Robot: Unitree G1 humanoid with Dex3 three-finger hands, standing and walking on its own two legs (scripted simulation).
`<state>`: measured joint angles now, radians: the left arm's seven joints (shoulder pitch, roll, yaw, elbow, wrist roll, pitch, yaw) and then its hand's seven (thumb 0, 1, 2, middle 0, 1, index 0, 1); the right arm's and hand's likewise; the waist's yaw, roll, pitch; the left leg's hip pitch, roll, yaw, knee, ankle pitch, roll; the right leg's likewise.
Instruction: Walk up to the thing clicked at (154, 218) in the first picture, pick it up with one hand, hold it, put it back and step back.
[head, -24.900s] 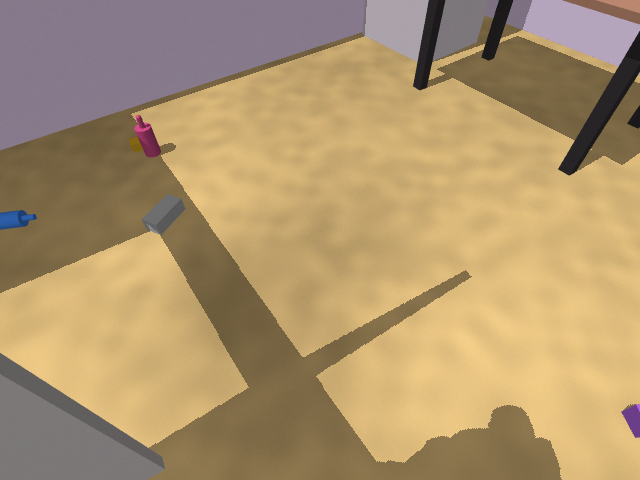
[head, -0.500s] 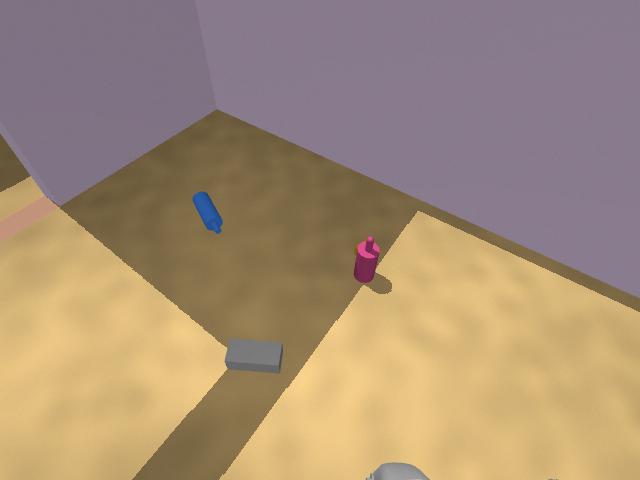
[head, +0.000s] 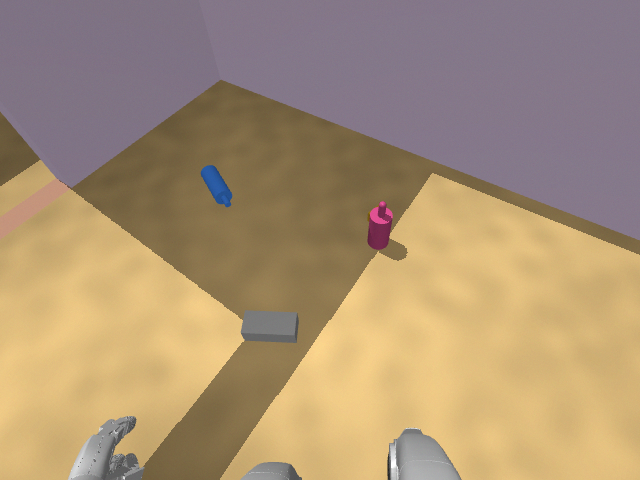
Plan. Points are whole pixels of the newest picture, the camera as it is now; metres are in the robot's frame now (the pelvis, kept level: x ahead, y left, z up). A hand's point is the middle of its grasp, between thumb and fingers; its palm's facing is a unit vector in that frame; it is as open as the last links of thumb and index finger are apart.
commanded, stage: walk up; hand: left
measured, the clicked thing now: (270, 326) +0.58 +0.23 -0.71
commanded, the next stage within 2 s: none
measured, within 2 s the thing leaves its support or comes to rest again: neither
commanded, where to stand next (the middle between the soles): +0.18 +0.02 m, yaw -4 degrees
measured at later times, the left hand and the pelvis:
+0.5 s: hand out of the picture +0.07 +0.26 -0.13, palm faces -0.07 -0.93 -0.35, open 7.3 cm; pelvis +0.01 +0.00 +0.02, yaw -4 degrees
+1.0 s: hand out of the picture +0.06 +0.26 -0.12, palm faces -0.09 -0.92 -0.38, open 7.3 cm; pelvis +0.01 +0.00 +0.03, yaw -7 degrees
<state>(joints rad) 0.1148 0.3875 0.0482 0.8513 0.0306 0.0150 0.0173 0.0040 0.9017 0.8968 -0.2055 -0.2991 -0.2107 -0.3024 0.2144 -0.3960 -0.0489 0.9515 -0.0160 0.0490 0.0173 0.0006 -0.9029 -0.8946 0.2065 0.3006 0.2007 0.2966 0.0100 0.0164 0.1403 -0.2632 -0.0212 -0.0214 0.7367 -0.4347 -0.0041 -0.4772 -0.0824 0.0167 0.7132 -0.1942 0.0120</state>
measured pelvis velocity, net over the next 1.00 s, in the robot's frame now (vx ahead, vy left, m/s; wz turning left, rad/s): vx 0.01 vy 0.00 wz -0.13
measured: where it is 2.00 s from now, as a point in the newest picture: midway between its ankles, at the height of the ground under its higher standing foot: outside the picture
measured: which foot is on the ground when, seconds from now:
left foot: down 0.00-0.32, up 0.34-0.54, down 0.56-0.90, up 0.92-1.00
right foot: down 0.00-0.02, up 0.04-0.26, down 0.28-0.58, up 0.60-0.84, down 0.86-1.00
